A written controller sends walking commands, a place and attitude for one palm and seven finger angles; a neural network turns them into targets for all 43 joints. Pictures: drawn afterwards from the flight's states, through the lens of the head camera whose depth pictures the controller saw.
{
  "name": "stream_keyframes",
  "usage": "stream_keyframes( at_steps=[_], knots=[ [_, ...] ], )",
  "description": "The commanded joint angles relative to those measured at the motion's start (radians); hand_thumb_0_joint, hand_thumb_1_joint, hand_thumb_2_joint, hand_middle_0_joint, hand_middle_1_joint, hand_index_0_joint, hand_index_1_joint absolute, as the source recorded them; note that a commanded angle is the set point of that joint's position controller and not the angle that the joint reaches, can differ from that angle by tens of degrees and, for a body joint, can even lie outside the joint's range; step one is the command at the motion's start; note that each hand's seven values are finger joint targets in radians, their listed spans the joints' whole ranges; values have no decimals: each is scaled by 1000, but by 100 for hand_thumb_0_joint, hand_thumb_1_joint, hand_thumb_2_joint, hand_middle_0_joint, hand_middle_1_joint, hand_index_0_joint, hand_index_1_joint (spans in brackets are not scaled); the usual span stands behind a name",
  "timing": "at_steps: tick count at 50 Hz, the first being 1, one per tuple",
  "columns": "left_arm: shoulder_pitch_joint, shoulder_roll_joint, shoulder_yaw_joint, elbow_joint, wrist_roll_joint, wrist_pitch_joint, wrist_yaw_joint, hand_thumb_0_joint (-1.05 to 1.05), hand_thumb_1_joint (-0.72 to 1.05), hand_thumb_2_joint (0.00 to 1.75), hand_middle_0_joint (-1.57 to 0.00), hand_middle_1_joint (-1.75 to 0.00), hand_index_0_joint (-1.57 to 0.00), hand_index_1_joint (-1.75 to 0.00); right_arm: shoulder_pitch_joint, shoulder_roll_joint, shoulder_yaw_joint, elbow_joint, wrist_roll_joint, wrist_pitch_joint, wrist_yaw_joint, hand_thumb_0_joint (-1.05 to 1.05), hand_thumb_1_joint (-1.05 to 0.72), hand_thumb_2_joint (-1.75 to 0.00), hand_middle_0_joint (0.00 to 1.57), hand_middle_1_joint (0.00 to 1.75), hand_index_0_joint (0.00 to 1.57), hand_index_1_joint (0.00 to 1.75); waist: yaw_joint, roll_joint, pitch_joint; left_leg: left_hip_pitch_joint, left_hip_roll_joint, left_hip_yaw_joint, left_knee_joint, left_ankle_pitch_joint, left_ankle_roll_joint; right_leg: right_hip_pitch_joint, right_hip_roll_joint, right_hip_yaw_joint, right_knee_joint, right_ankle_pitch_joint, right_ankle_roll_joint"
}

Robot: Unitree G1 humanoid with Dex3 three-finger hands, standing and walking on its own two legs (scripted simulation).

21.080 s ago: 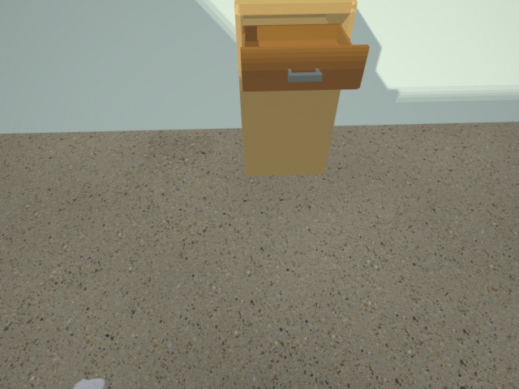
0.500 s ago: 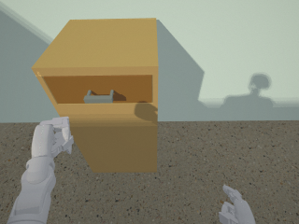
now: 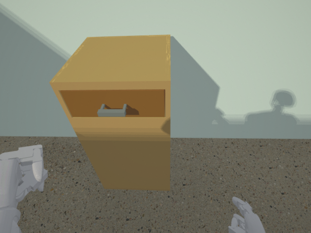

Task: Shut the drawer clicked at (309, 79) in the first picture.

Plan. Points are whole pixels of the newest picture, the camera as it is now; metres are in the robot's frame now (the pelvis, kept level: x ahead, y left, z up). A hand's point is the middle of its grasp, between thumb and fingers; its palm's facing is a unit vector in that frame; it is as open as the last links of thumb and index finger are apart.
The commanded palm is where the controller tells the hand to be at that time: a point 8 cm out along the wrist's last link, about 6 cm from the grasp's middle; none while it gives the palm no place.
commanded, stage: draw the hand back to the body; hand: left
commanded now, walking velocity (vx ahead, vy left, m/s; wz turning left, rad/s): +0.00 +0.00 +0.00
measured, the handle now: (112, 109) +0.55 +0.24 -0.01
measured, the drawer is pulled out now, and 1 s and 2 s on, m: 0.00 0.00 0.00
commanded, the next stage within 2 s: step back with the hand held close in 0.16 s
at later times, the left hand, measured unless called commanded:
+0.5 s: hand (39, 171) +0.18 +0.25 +0.16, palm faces +0.36 -0.82 -0.46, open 3.2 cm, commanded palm +0.12 +0.29 +0.18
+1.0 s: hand (8, 216) +0.10 +0.26 +0.16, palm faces +0.38 -0.81 -0.45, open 3.2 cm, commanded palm +0.04 +0.30 +0.18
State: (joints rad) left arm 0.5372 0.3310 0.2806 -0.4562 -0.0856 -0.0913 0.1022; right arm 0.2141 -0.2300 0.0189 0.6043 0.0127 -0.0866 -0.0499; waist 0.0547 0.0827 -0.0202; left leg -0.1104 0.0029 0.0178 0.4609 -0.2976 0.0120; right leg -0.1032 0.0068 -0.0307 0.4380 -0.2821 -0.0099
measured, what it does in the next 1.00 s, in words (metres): shifts its weight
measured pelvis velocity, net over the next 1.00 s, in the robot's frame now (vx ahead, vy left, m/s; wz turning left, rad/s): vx -0.09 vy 0.02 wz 0.00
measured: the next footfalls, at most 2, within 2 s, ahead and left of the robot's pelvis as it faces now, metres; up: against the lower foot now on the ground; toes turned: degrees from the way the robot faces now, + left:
right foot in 1.20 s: -0.09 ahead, -0.10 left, +0.00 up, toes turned +6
right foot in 1.92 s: -0.27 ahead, -0.06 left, +0.00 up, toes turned -4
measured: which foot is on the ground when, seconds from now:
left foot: down 0.00-1.00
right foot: down 0.00-1.00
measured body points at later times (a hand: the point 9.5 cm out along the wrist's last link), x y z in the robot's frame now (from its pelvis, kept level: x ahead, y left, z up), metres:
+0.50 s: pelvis -0.02 +0.01 +0.00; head -0.01 -0.01 +0.45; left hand +0.16 +0.29 +0.19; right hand +0.16 -0.23 -0.08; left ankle -0.03 +0.11 -0.74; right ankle -0.03 -0.11 -0.74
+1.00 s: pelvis -0.09 +0.02 -0.01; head -0.07 +0.02 +0.44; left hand +0.07 +0.30 +0.18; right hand +0.09 -0.21 -0.09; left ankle -0.03 +0.11 -0.74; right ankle -0.03 -0.11 -0.74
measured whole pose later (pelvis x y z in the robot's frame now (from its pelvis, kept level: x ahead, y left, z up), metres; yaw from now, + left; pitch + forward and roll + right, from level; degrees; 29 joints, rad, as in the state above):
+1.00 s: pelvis -0.09 +0.02 -0.01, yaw +0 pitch +0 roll -1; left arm 0.61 0.35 0.37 -0.58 -0.03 -0.24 0.15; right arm 0.21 -0.20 -0.01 0.55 0.00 -0.07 -0.05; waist 0.01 0.03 0.02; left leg -0.40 -0.01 0.02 0.63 -0.27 0.04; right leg -0.36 -0.01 -0.03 0.54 -0.19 0.01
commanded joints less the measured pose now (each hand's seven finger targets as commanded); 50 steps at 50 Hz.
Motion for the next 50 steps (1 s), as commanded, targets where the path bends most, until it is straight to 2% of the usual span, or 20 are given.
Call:
stream_keyframes(
  at_steps=[1, 4, 7, 12, 14, 15, 16, 17, 19, 21, 25, 26, 29, 31, 36, 39, 43, 45, 48, 50],
  knots=[
    [-56, 151, 109, -191, 7, -69, 13, 0, 90, 90, -140, -160, -140, -160, -136, -89, -35, -166, 3, -76, -16, 0, -90, -90, 20, 30, 20, 30, -7, -58, 15, -14, 17, -4, -56, 241, 15, -46, -7, 3, -73, 228, -8],
    [-86, 139, 98, -167, 9, -72, 18, 0, 90, 90, -140, -160, -140, -160, -132, -90, -37, -165, 3, -76, -25, 0, -90, -90, 20, 30, 20, 30, -13, -79, 35, -21, 18, -11, -62, 185, 20, -65, -9, 4, -77, 159, -6],
    [-104, 145, 98, -184, 11, -80, 20, 0, 90, 90, -140, -160, -140, -160, -137, -90, -36, -167, 1, -84, -29, 0, -90, -90, 20, 30, 20, 30, -9, -60, 13, -11, 15, -13, -63, 163, 21, -57, -13, 10, -81, 131, -7],
    [-91, 165, 115, -225, 11, -84, 26, 0, 90, 90, -140, -160, -140, -160, -140, -86, -31, -168, -2, -102, -30, 0, -90, -90, 20, 30, 20, 30, 4, -16, -26, -10, 12, -15, -59, 200, 18, -20, -14, 14, -66, 182, -13],
    [-74, 164, 121, -221, 10, -84, 27, 0, 90, 90, -140, -160, -140, -160, -136, -83, -31, -165, -3, -105, -27, 0, -90, -90, 20, 30, 20, 30, 7, -29, -33, -8, 14, -15, -55, 230, 16, -11, -13, 10, -58, 215, -13],
    [-251, 320, 282, -333, 14, -140, 33, 0, 90, 90, -140, -160, -140, -160, -118, -117, -43, -192, -4, -81, -18, 0, -90, -90, 20, 30, 20, 30, -35, -49, 54, -87, 31, -28, -31, 167, 36, -75, -70, 141, -120, 300, -17],
    [-254, 328, 299, -282, 18, -164, 32, 0, 90, 90, -140, -160, -140, -160, -109, -99, -42, -174, -5, -71, -20, 0, -90, -90, 20, 30, 20, 30, -40, -70, 54, -86, 26, -39, -17, 136, 29, -79, -100, 154, -133, 317, -27],
    [-110, 225, 232, -165, 21, -162, 22, 0, 90, 90, -140, -160, -140, -160, -104, -99, -48, -157, -8, -59, -16, 0, -90, -90, 20, 30, 20, 30, -47, -106, 51, -72, 28, -38, -4, 161, 29, -92, -108, 147, -126, 342, -28],
    [1, 135, 148, -128, 26, -155, 7, 0, 90, 90, -140, -160, -140, -160, -104, -110, -59, -170, -8, -31, -3, 0, -90, -90, 20, 30, 20, 30, -53, -92, -1, -54, 47, -30, -21, 249, 30, -62, -97, 107, -85, 400, -11],
    [47, 138, 151, -145, 27, -157, 6, 0, 90, 90, -140, -160, -140, -160, -119, -114, -69, -183, -11, -12, -1, 0, -90, -90, 20, 30, 20, 30, -46, -46, -48, -57, 61, -30, -41, 343, 32, -32, -82, 72, -49, 427, 2],
    [86, 190, 191, -229, 32, -160, 19, 0, 90, 90, -140, -160, -140, -160, -125, -111, -78, -213, -4, 23, -3, 0, -90, -90, 20, 30, 20, 30, -44, -81, -121, -84, 76, -46, -42, 415, 33, 9, -69, 54, -3, 445, 10],
    [82, 223, 217, -261, 30, -163, 25, 0, 90, 90, -140, -160, -140, -160, -135, -115, -77, -221, -4, 26, -9, 0, -90, -90, 20, 30, 20, 30, -38, -55, -132, -100, 75, -56, -48, 419, 31, 16, -67, 54, 7, 442, 9],
    [98, 227, 227, -296, 31, -167, 37, 0, 90, 90, -140, -160, -140, -160, -124, -106, -79, -232, -1, 30, -18, 0, -90, -90, 20, 30, 20, 30, -41, -53, -142, -129, 83, -61, -48, 412, 32, 20, -60, 54, 32, 436, 14],
    [94, 244, 240, -326, 31, -171, 44, 0, 90, 90, -140, -160, -140, -160, -125, -112, -81, -235, -4, 25, -25, 0, -90, -90, 20, 30, 20, 30, -37, -2, -145, -166, 89, -72, -56, 389, 34, 29, -52, 55, 51, 411, 16],
    [109, 209, 222, -309, 38, -179, 46, 0, 90, 90, -140, -160, -140, -160, -108, -115, -85, -228, -6, 3, -25, 0, -90, -90, 20, 30, 20, 30, -42, 30, -97, -296, 119, -106, -109, 232, 49, 35, -27, 48, 112, 291, 21],
    [98, 192, 215, -296, 44, -188, 48, 0, 90, 90, -140, -160, -140, -160, -96, -115, -84, -225, -4, -14, -22, 0, -90, -90, 20, 30, 20, 30, -51, 16, -66, -417, 137, -126, -144, 29, 66, 63, -21, 57, 154, 229, 21],
    [70, 189, 214, -297, 53, -199, 53, 0, 90, 90, -140, -160, -140, -160, -86, -113, -81, -227, -1, -35, -25, 0, -90, -90, 20, 30, 20, 30, -59, -27, -29, -544, 121, -133, -136, -212, 76, 76, -31, 96, 144, 166, 18],
    [56, 190, 213, -297, 57, -205, 56, 0, 90, 90, -140, -160, -140, -160, -77, -111, -84, -224, -3, -41, -24, 0, -90, -90, 20, 30, 20, 30, -65, -92, -15, -515, 81, -112, -63, -252, 65, -8, -59, 151, 52, 61, 3],
    [48, 201, 205, -321, 47, -212, 66, 0, 90, 90, -140, -160, -140, -160, -63, -105, -85, -204, -11, -42, -20, 0, -90, -90, 20, 30, 20, 30, -76, -161, -24, -333, 20, -76, 82, -161, 28, -216, -136, 225, -116, -112, -46],
    [40, 205, 198, -337, 43, -216, 76, 0, 90, 90, -140, -160, -140, -160, -65, -104, -83, -194, -12, -39, -19, 0, -90, -90, 20, 30, 20, 30, -82, -150, -30, -245, 11, -72, 116, -109, 17, -300, -155, 203, -136, -128, -60]
  ],
)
